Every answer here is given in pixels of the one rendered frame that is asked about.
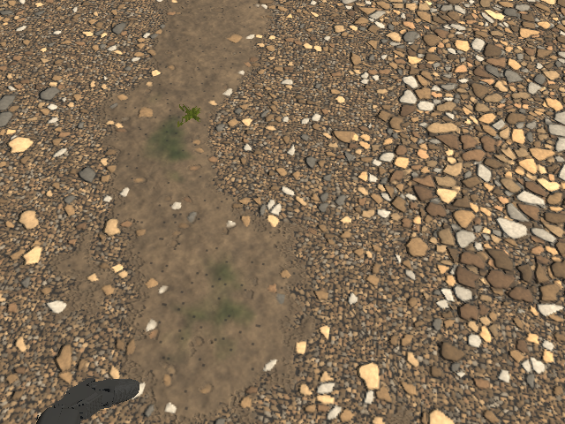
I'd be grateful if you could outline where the left robot hand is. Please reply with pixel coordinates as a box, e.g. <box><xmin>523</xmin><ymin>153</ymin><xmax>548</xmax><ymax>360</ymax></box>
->
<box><xmin>36</xmin><ymin>378</ymin><xmax>139</xmax><ymax>424</ymax></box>

